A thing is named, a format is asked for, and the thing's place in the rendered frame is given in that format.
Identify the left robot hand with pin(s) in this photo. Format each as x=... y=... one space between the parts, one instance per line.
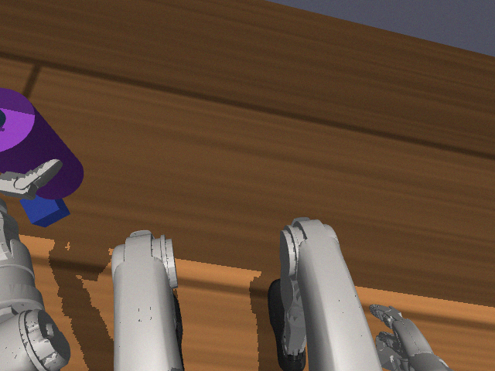
x=24 y=186

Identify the left robot arm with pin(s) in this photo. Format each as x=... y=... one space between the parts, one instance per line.
x=29 y=338

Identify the right robot hand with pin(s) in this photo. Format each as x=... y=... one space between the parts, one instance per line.
x=395 y=350

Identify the right robot arm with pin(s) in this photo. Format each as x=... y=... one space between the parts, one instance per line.
x=427 y=362

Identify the right robot foot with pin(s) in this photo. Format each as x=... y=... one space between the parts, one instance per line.
x=276 y=315

